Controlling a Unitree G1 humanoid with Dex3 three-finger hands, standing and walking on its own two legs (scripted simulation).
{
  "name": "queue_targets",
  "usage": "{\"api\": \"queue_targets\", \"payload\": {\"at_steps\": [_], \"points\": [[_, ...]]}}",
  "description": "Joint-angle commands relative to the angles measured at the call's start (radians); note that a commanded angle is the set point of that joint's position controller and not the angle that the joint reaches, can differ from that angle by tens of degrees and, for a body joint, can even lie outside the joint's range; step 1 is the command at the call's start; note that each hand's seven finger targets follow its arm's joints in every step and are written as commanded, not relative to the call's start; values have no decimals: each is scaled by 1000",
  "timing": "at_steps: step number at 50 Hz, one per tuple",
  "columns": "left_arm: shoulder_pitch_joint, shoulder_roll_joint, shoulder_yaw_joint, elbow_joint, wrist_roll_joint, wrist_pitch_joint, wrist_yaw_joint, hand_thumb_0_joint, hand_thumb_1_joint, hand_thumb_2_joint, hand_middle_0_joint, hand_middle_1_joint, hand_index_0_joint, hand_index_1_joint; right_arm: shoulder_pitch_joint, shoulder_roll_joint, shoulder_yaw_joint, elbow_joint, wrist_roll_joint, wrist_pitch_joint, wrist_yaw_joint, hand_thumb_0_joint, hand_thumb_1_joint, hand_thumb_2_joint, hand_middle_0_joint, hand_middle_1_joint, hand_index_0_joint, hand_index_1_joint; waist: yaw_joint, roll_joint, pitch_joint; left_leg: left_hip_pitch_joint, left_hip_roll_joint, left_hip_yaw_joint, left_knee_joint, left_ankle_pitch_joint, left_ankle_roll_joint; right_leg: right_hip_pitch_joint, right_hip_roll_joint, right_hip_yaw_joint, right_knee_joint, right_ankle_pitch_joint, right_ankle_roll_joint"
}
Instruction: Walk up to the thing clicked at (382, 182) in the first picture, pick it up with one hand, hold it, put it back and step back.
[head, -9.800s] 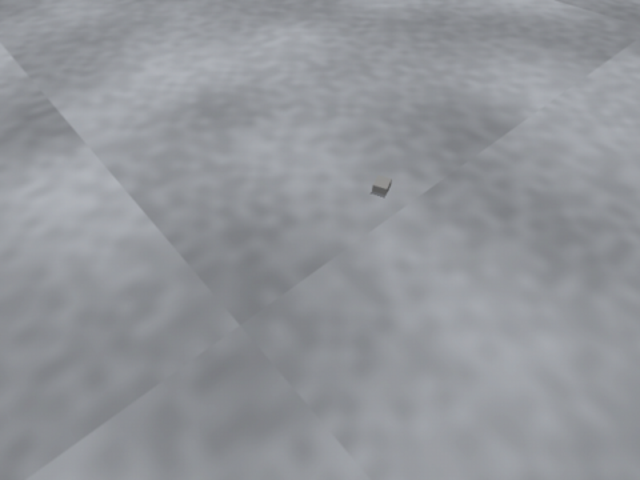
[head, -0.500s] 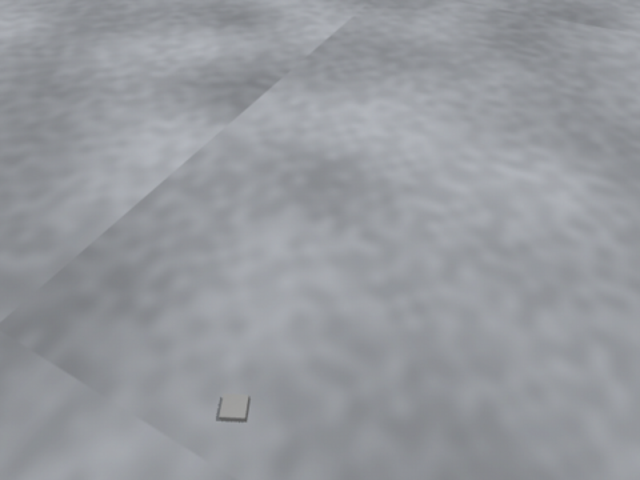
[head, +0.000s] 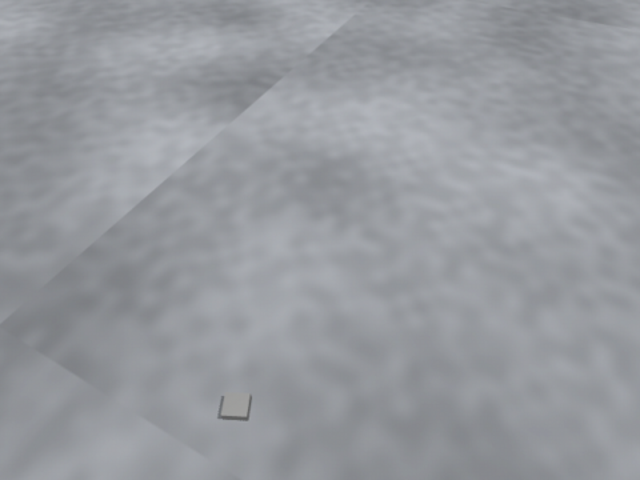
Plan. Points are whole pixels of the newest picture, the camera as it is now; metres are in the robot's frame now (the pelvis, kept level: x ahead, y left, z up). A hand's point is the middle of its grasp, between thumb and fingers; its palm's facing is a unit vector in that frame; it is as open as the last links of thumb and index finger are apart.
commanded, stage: stand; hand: left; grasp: from above
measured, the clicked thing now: (236, 406) +0.46 +0.25 -0.77
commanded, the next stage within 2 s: rise first in 0.72 s
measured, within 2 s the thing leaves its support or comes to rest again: neither
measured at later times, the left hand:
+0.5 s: hand out of the picture +0.07 +0.25 -0.16, palm faces -0.04 -0.94 -0.35, open 7.4 cm
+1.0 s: hand out of the picture +0.13 +0.25 -0.16, palm faces +0.00 -0.94 -0.33, open 8.0 cm
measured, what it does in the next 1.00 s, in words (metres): stands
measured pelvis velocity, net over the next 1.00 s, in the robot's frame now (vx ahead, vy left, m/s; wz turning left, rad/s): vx -0.01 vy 0.00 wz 0.02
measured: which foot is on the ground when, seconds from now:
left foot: down 0.00-1.00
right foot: down 0.00-1.00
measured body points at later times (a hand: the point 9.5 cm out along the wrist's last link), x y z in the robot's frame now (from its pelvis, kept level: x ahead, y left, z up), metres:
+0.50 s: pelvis +0.00 +0.00 +0.00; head +0.01 +0.00 +0.45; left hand +0.08 +0.30 -0.13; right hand +0.07 -0.30 -0.14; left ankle -0.01 +0.13 -0.75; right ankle -0.02 -0.10 -0.75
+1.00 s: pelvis -0.01 +0.00 -0.01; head +0.04 +0.00 +0.43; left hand +0.13 +0.29 -0.14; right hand +0.09 -0.28 -0.14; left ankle -0.01 +0.13 -0.75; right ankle -0.02 -0.10 -0.75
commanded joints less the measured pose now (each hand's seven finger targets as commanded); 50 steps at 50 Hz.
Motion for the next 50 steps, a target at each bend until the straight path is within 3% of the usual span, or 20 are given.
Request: {"api": "queue_targets", "payload": {"at_steps": [1,6,27,33,41,42,43,44,45,47,48,49,50], "points": [[-29,216,45,-62,0,-23,15,0,900,900,-200,-300,-200,-301,-36,-209,-38,-60,-1,-19,-10,0,-900,-900,200,300,200,300,4,-6,-87,36,125,-105,-15,165,32,-6,-153,116,-45,198,-8],[-28,212,41,-61,0,-24,18,0,900,900,-200,-300,-200,-301,-34,-208,-39,-62,-1,-18,-9,0,-900,-900,200,300,200,300,1,-17,-90,32,125,-104,-6,186,31,2,-155,112,-41,231,-4],[-32,210,43,-59,-3,-20,15,0,900,900,-200,-300,-200,-301,-34,-208,-38,-59,0,-19,-9,0,-900,-900,200,300,200,300,5,-9,-65,24,124,-110,-33,140,27,-18,-148,115,-46,155,-8],[-29,213,42,-63,3,-25,18,0,900,900,-200,-300,-200,-301,-34,-210,-42,-65,0,-18,-10,0,-900,-900,200,300,200,300,1,-19,-104,49,127,-101,-5,196,32,4,-155,112,-38,250,-6],[-25,215,42,-58,0,-24,18,0,868,874,-237,-304,-236,-303,-37,-204,-38,-63,0,-18,-10,0,-905,-906,199,302,199,302,4,-17,-73,26,125,-106,-20,177,29,0,-151,111,-46,214,-6],[-376,32,44,-409,-53,-110,32,0,788,882,-317,-384,-282,-383,-11,-45,-4,-332,68,-63,-28,0,-961,-911,202,300,201,300,-111,31,-6,-115,-37,25,61,38,32,-220,-30,34,25,135,9],[-449,84,57,-325,-47,-90,34,0,708,897,-297,-454,-251,-463,39,-74,-6,-281,73,-59,-39,0,-881,-891,199,300,200,300,-81,-14,-42,-103,-33,19,70,26,38,-171,-30,22,31,99,14],[-298,180,122,-154,-26,-48,39,0,628,906,-281,-499,-236,-543,65,-106,-18,-272,69,-48,-45,0,-869,-891,199,300,200,300,-62,-56,-23,-137,-36,15,86,-4,41,-182,-22,11,36,45,7],[-230,200,145,-118,-11,-35,25,0,548,877,-267,-579,-239,-622,70,-106,-34,-300,65,-39,-43,0,-860,-888,199,300,200,300,-29,-34,-34,-169,-33,19,120,6,38,-194,-22,8,67,39,3],[-305,245,168,-152,34,-35,4,0,388,854,-248,-725,-241,-732,97,-101,-57,-337,51,-43,-51,0,-868,-888,200,300,200,300,-26,-64,-169,-184,-35,12,188,49,44,-194,-25,15,138,95,9],[-247,256,183,-121,73,-28,-11,0,308,818,-249,-777,-257,-768,96,-98,-65,-370,43,-49,-48,0,-870,-888,200,300,200,300,-18,-40,-222,-213,-43,9,223,83,41,-185,-31,15,179,132,8],[-157,218,181,-65,106,-14,-25,0,228,835,-244,-830,-257,-816,124,-92,-76,-379,34,-49,-42,0,-928,-903,201,300,201,300,-10,-55,-247,-256,-48,3,265,98,41,-200,-32,17,220,153,7],[-95,225,201,-85,124,-9,-30,0,148,829,-243,-838,-256,-825,135,-93,-87,-406,34,-48,-37,0,-907,-897,201,300,201,300,26,-34,-307,-269,-53,2,292,125,37,-181,-30,15,255,175,2]]}}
